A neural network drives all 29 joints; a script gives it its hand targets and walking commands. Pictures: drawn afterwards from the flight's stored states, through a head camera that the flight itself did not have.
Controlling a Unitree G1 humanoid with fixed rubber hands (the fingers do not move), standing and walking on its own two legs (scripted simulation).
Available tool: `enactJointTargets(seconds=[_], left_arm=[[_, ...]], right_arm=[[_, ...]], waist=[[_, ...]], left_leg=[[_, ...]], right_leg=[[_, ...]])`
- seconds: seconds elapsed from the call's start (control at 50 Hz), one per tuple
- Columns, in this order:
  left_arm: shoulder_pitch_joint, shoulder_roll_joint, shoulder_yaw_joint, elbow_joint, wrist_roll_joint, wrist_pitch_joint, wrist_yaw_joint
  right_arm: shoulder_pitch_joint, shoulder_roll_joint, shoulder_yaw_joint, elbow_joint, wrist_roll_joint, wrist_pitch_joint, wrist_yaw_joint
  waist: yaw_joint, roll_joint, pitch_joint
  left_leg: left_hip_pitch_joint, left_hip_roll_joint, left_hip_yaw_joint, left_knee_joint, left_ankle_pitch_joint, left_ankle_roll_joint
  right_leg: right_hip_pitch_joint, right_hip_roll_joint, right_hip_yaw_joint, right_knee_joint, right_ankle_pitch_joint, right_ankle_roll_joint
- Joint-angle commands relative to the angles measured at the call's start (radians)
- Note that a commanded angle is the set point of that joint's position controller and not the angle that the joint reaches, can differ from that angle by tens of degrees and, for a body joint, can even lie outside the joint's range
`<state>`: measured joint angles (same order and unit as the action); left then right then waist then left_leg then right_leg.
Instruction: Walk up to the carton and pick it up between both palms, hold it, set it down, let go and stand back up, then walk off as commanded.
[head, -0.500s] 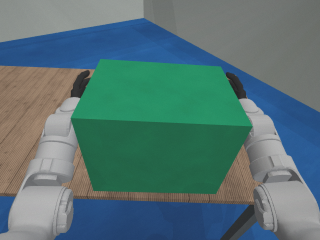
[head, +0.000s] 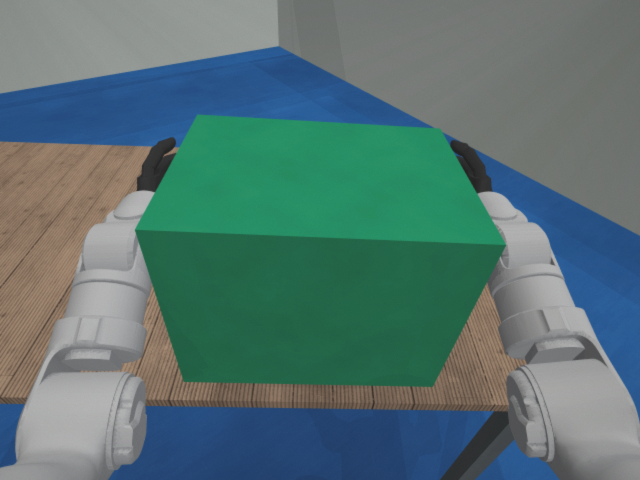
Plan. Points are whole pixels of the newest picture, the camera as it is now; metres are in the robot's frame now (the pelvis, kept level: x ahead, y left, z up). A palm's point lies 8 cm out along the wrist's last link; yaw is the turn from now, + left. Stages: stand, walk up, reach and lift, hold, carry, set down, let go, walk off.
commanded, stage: reach and lift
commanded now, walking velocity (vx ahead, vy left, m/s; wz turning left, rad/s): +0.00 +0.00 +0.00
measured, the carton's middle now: (315, 251) +0.36 +0.02 +0.15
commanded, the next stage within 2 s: hold in 0.02 s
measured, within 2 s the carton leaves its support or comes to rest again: neither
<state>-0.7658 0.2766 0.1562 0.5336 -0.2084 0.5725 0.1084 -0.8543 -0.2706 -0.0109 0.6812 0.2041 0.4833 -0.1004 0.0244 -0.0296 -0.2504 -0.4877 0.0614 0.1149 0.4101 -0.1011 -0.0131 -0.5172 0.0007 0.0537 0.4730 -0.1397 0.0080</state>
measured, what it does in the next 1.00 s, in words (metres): stands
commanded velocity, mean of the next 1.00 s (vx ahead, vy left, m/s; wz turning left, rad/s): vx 0.00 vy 0.00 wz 0.00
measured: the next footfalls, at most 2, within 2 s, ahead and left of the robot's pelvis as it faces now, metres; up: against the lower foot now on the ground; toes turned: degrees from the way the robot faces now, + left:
none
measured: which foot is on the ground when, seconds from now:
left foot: down 0.00-1.00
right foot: down 0.00-1.00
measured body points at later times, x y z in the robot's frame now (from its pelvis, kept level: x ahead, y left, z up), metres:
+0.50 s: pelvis +0.00 +0.00 +0.00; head -0.03 +0.00 +0.45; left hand +0.41 +0.21 +0.20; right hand +0.42 -0.18 +0.20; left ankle +0.05 +0.14 -0.74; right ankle +0.05 -0.12 -0.74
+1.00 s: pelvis +0.00 +0.00 +0.00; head -0.03 +0.00 +0.45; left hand +0.41 +0.20 +0.21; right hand +0.42 -0.19 +0.21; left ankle +0.05 +0.14 -0.74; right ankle +0.05 -0.12 -0.74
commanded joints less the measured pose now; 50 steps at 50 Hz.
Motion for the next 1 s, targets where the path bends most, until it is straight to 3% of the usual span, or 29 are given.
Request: enactJointTargets(seconds=[0.0, 0.02, 0.06, 0.08, 0.12, 0.14, 0.18, 0.2, 0.22, 0.24, 0.34, 0.38, 0.4, 0.42, 0.46, 0.58, 0.6, 0.62, 0.68, 0.76, 0.78, 0.8, 0.82, 0.84, 0.86, 0.9, 0.98], left_arm=[[-0.94, -0.643, -0.288, -0.383, -0.039, -0.044, -0.179], [-0.933, -0.653, -0.298, -0.363, -0.041, -0.041, -0.182], [-0.925, -0.652, -0.315, -0.417, -0.041, -0.032, -0.173], [-0.908, -0.647, -0.29, -0.391, -0.033, -0.029, -0.174], [-0.894, -0.646, -0.289, -0.414, -0.046, -0.028, -0.18], [-0.907, -0.65, -0.312, -0.443, -0.052, -0.029, -0.177], [-0.877, -0.663, -0.323, -0.459, -0.046, -0.011, -0.172], [-0.878, -0.673, -0.314, -0.446, -0.034, 0.001, -0.174], [-0.878, -0.674, -0.289, -0.399, -0.026, 0.004, -0.177], [-0.869, -0.684, -0.311, -0.45, -0.034, 0.007, -0.177], [-0.882, -0.671, -0.301, -0.441, -0.025, 0.021, -0.176], [-0.865, -0.671, -0.268, -0.382, -0.008, 0.029, -0.179], [-0.898, -0.678, -0.288, -0.411, -0.023, 0.023, -0.181], [-0.889, -0.67, -0.281, -0.438, -0.018, 0.02, -0.182], [-0.868, -0.693, -0.306, -0.435, -0.03, 0.029, -0.182], [-0.917, -0.673, -0.287, -0.379, -0.027, 0.028, -0.194], [-0.882, -0.672, -0.268, -0.352, -0.009, 0.036, -0.195], [-0.874, -0.677, -0.284, -0.372, -0.015, 0.038, -0.194], [-0.922, -0.683, -0.286, -0.399, -0.01, 0.033, -0.195], [-0.907, -0.672, -0.266, -0.386, -0.017, 0.029, -0.193], [-0.893, -0.658, -0.254, -0.362, -0.001, 0.033, -0.195], [-0.907, -0.67, -0.276, -0.422, -0.015, 0.026, -0.193], [-0.915, -0.668, -0.266, -0.387, 0.001, 0.03, -0.192], [-0.888, -0.657, -0.257, -0.383, 0.0, 0.036, -0.192], [-0.889, -0.663, -0.27, -0.388, -0.006, 0.037, -0.194], [-0.877, -0.673, -0.28, -0.42, -0.016, 0.035, -0.197], [-0.854, -0.673, -0.286, -0.439, -0.013, 0.041, -0.196]], right_arm=[[-0.908, 0.676, 0.203, -0.452, 0.225, -0.041, 0.176], [-0.884, 0.661, 0.187, -0.439, 0.216, -0.039, 0.176], [-0.907, 0.656, 0.21, -0.471, 0.24, -0.039, 0.179], [-0.886, 0.649, 0.204, -0.442, 0.234, -0.032, 0.178], [-0.881, 0.672, 0.231, -0.499, 0.236, -0.029, 0.17], [-0.922, 0.685, 0.242, -0.547, 0.251, -0.034, 0.169], [-0.866, 0.651, 0.239, -0.527, 0.262, -0.024, 0.169], [-0.853, 0.635, 0.221, -0.497, 0.262, -0.017, 0.17], [-0.9, 0.632, 0.219, -0.502, 0.252, -0.021, 0.172], [-0.898, 0.643, 0.236, -0.556, 0.261, -0.025, 0.171], [-0.904, 0.637, 0.234, -0.553, 0.267, -0.012, 0.167], [-0.92, 0.637, 0.22, -0.531, 0.255, -0.008, 0.168], [-0.927, 0.646, 0.226, -0.558, 0.254, -0.012, 0.169], [-0.906, 0.648, 0.226, -0.542, 0.255, -0.011, 0.168], [-0.922, 0.641, 0.233, -0.577, 0.256, -0.011, 0.167], [-0.907, 0.632, 0.188, -0.497, 0.235, 0.003, 0.163], [-0.911, 0.627, 0.204, -0.501, 0.238, 0.0, 0.165], [-0.902, 0.621, 0.2, -0.513, 0.238, 0.001, 0.164], [-0.908, 0.611, 0.182, -0.48, 0.23, -0.002, 0.171], [-0.945, 0.642, 0.219, -0.553, 0.242, -0.007, 0.168], [-0.939, 0.631, 0.217, -0.53, 0.241, -0.004, 0.168], [-0.922, 0.65, 0.227, -0.561, 0.253, -0.002, 0.165], [-0.9, 0.628, 0.198, -0.504, 0.244, 0.003, 0.166], [-0.904, 0.637, 0.222, -0.52, 0.248, 0.002, 0.167], [-0.902, 0.621, 0.213, -0.524, 0.249, 0.003, 0.166], [-0.875, 0.619, 0.211, -0.532, 0.247, 0.005, 0.162], [-0.906, 0.633, 0.234, -0.607, 0.263, -0.001, 0.158]], waist=[[-0.003, 0.084, -0.604], [-0.021, 0.088, -0.593], [-0.007, 0.106, -0.634], [-0.006, 0.09, -0.591], [-0.007, 0.061, -0.632], [-0.001, 0.071, -0.672], [-0.013, 0.105, -0.638], [-0.024, 0.125, -0.619], [-0.017, 0.097, -0.587], [-0.016, 0.092, -0.638], [-0.017, 0.114, -0.605], [-0.007, 0.077, -0.545], [-0.02, 0.087, -0.591], [-0.014, 0.086, -0.581], [-0.021, 0.085, -0.612], [-0.043, 0.077, -0.517], [-0.032, 0.074, -0.529], [-0.043, 0.073, -0.531], [-0.048, 0.115, -0.522], [-0.027, 0.054, -0.566], [-0.02, 0.061, -0.556], [-0.027, 0.069, -0.587], [-0.035, 0.097, -0.538], [-0.022, 0.065, -0.534], [-0.036, 0.085, -0.542], [-0.048, 0.068, -0.559], [-0.037, 0.076, -0.587]], left_leg=[[0.398, -0.089, -0.133, -0.067, 0.016, 0.009], [0.399, -0.083, -0.135, -0.064, 0.016, 0.002], [0.427, -0.085, -0.136, -0.058, 0.059, -0.006], [0.416, -0.086, -0.139, -0.065, 0.032, 0.001], [0.409, -0.093, -0.131, -0.052, 0.084, 0.005], [0.423, -0.094, -0.136, -0.048, 0.107, 0.001], [0.441, -0.092, -0.138, -0.042, 0.125, -0.011], [0.448, -0.09, -0.139, -0.043, 0.11, -0.013], [0.426, -0.087, -0.143, -0.057, 0.069, -0.006], [0.441, -0.084, -0.14, -0.047, 0.104, -0.005], [0.432, -0.091, -0.139, -0.054, 0.077, -0.002], [0.405, -0.087, -0.14, -0.069, 0.045, 0.007], [0.419, -0.09, -0.138, -0.065, 0.056, 0.005], [0.41, -0.093, -0.135, -0.065, 0.053, 0.007], [0.424, -0.088, -0.138, -0.054, 0.087, 0.005], [0.396, -0.092, -0.133, -0.081, 0.0, 0.01], [0.394, -0.092, -0.138, -0.08, -0.002, 0.012], [0.402, -0.087, -0.14, -0.084, 0.014, 0.009], [0.393, -0.083, -0.141, -0.094, -0.033, 0.006], [0.387, -0.097, -0.13, -0.083, 0.011, 0.024], [0.377, -0.097, -0.13, -0.087, -0.004, 0.024], [0.395, -0.098, -0.131, -0.078, 0.034, 0.02], [0.401, -0.096, -0.133, -0.086, -0.001, 0.011], [0.4, -0.095, -0.131, -0.085, 0.018, 0.02], [0.403, -0.097, -0.132, -0.084, 0.019, 0.016], [0.414, -0.095, -0.135, -0.079, 0.044, 0.012], [0.417, -0.1, -0.13, -0.073, 0.074, 0.015]], right_leg=[[0.393, 0.058, -0.027, -0.172, 0.059, -0.002], [0.386, 0.06, -0.033, -0.175, 0.058, -0.004], [0.398, 0.068, -0.035, -0.166, 0.094, -0.007], [0.381, 0.064, -0.03, -0.177, 0.065, -0.004], [0.436, 0.061, -0.023, -0.17, 0.141, 0.004], [0.444, 0.068, -0.025, -0.158, 0.168, 0.003], [0.428, 0.074, -0.03, -0.162, 0.171, -0.002], [0.415, 0.074, -0.029, -0.165, 0.148, -0.004], [0.398, 0.073, -0.025, -0.178, 0.102, -0.004], [0.429, 0.079, -0.032, -0.165, 0.14, -0.004], [0.409, 0.077, -0.024, -0.17, 0.118, -0.003], [0.394, 0.078, -0.024, -0.186, 0.076, -0.006], [0.41, 0.074, -0.027, -0.181, 0.093, -0.005], [0.411, 0.073, -0.025, -0.18, 0.095, -0.005], [0.418, 0.073, -0.022, -0.173, 0.133, -0.005], [0.376, 0.067, -0.024, -0.193, 0.039, -0.005], [0.391, 0.066, -0.019, -0.192, 0.055, -0.008], [0.394, 0.071, -0.02, -0.194, 0.068, -0.011], [0.388, 0.062, -0.02, -0.19, 0.025, -0.016], [0.43, 0.058, -0.006, -0.186, 0.087, -0.004], [0.436, 0.059, -0.008, -0.186, 0.076, -0.004], [0.443, 0.065, -0.013, -0.178, 0.114, -0.003], [0.4, 0.066, -0.017, -0.188, 0.066, -0.009], [0.415, 0.065, -0.014, -0.191, 0.087, -0.005], [0.415, 0.062, -0.013, -0.19, 0.09, -0.007], [0.436, 0.066, -0.015, -0.185, 0.12, -0.009], [0.457, 0.065, -0.013, -0.182, 0.166, -0.003]])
